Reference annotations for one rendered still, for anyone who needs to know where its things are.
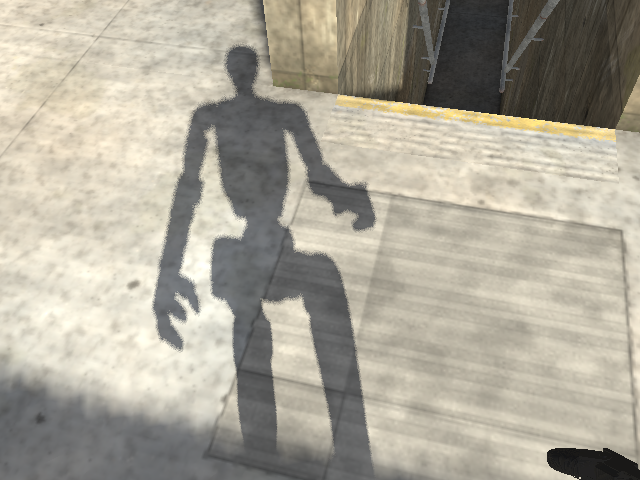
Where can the robot right hand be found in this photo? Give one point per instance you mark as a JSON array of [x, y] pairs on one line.
[[592, 465]]

